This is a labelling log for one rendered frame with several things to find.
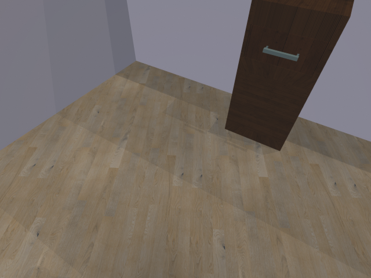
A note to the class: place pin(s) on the cabinet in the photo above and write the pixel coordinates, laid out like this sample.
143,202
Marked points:
267,99

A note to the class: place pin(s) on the handle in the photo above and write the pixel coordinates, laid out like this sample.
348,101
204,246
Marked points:
280,54

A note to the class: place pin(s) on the drawer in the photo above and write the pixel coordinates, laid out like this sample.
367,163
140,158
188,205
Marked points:
310,50

